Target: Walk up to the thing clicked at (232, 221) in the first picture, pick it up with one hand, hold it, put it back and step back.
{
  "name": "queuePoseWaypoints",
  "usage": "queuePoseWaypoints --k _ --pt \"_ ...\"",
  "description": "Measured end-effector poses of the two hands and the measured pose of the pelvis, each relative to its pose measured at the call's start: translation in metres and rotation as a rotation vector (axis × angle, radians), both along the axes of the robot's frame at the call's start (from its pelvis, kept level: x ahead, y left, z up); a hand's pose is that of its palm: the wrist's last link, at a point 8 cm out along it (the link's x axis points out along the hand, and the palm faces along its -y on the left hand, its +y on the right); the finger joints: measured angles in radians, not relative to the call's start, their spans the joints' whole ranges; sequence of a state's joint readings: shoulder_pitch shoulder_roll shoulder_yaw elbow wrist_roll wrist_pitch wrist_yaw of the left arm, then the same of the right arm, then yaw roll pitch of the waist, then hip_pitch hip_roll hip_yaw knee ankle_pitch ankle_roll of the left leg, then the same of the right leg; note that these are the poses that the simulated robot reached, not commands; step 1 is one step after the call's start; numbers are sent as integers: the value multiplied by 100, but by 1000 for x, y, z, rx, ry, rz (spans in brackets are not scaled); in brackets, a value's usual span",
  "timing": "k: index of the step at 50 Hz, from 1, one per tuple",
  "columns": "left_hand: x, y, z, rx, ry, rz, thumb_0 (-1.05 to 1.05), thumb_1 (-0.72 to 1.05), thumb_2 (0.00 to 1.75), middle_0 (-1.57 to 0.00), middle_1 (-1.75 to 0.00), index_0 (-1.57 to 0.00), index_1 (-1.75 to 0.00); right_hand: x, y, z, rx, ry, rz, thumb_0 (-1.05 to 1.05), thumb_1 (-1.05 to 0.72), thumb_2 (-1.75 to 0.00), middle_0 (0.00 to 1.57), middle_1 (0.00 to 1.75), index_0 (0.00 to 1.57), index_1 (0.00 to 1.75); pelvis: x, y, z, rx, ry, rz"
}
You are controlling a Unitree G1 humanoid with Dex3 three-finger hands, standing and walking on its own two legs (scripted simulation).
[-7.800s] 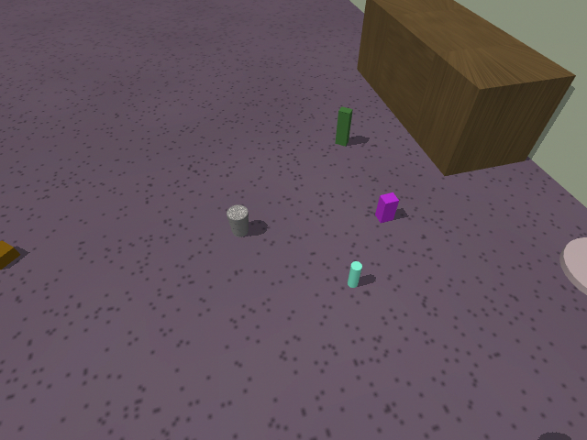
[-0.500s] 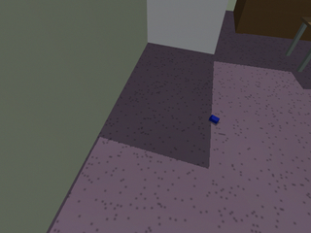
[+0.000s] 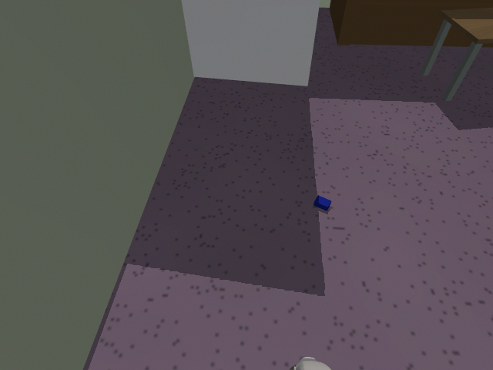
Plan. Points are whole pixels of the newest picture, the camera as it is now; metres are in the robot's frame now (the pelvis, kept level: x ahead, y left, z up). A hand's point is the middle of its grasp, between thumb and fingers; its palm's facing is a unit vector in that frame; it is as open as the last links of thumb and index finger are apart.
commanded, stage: walk up
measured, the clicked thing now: out of the picture -0.34 -1.13 -0.70
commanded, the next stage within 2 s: none
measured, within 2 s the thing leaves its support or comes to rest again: neither
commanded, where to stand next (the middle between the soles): +0.56 -0.03 m, yaw +1 degrees
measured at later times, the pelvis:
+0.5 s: pelvis +0.22 -0.02 -0.01, yaw +1 degrees
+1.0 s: pelvis +0.43 -0.06 -0.02, yaw -17 degrees
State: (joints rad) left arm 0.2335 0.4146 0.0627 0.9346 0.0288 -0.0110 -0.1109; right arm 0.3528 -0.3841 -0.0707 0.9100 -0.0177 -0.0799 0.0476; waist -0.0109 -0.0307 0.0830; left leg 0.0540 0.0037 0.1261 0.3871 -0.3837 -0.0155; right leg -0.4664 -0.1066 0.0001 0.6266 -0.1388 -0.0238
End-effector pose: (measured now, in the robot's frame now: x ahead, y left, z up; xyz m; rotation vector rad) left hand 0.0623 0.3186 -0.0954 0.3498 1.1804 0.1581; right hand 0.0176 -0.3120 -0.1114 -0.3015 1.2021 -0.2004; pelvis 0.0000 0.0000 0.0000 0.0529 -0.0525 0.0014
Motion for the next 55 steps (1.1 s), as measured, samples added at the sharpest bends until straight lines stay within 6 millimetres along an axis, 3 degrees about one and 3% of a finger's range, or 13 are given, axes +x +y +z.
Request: queuePoseWaypoints --k 4,7,11,16,21,28,33,38,44,48,51,55 --pt "64 -20 3 36 -71 -11 1 90 90 -20 -30 -20 -29 44 -19 -21 9 25 2 1 -90 -90 20 30 21 30 43 -20 -11 -45 3 11" --pt "94 -35 12 39 -140 5 1 90 89 -20 -30 -20 -29 84 -25 -18 20 27 36 1 -91 -90 20 29 20 30 68 -31 -6 -16 -4 8" --pt "113 -46 24 37 -130 24 0 90 89 -20 -30 -21 -30 142 -33 -2 23 -42 56 1 -91 -90 20 29 20 30 100 -37 8 -9 -3 0" --pt "129 -47 22 32 -76 23 0 90 89 -20 -30 -21 -30 203 -40 14 5 -105 75 1 -91 -90 20 29 20 30 140 -38 12 -35 4 -4" --pt "150 -36 8 14 -49 43 1 90 89 -20 -30 -21 -30 255 -35 20 -21 -89 114 1 -91 -90 20 29 20 30 181 -32 7 -62 9 13" --pt "191 -18 -24 -21 74 45 1 90 89 -20 -30 -20 -29 334 -8 24 -38 -184 99 1 -91 -90 20 29 20 30 243 -10 -7 -48 12 -42" --pt "251 -21 -11 -41 124 -66 1 90 89 -20 -30 -20 -29 356 1 43 -3 -272 -12 1 -91 -90 20 30 21 30 281 -6 10 -66 5 -118" --pt "331 -17 6 -5 53 -126 1 90 89 -20 -30 -21 -30 362 -9 39 6 -252 -85 1 -90 -90 20 30 21 30 321 -12 14 -44 -8 -168" --pt "434 -35 24 80 -11 -216 1 90 90 -20 -30 -20 -29 374 -42 12 32 -194 -178 1 -90 -90 20 30 21 30 375 -33 5 -19 -1 -236" --pt "497 -57 26 154 -62 -260 1 90 90 -20 -30 -20 -29 401 -73 -23 53 -152 -220 1 -90 -90 20 30 21 30 418 -57 -16 -4 24 -266" --pt "523 -74 26 186 -90 -272 0 90 90 -20 -30 -20 -29 431 -84 -38 74 -115 -231 1 -91 -90 20 29 20 30 441 -67 -21 -29 24 -317" --pt "536 -92 36 183 -19 -280 0 90 89 -20 -30 -20 -29 478 -82 -25 111 -155 -244 1 -91 -90 20 29 20 29 471 -68 -3 -21 23 -392"
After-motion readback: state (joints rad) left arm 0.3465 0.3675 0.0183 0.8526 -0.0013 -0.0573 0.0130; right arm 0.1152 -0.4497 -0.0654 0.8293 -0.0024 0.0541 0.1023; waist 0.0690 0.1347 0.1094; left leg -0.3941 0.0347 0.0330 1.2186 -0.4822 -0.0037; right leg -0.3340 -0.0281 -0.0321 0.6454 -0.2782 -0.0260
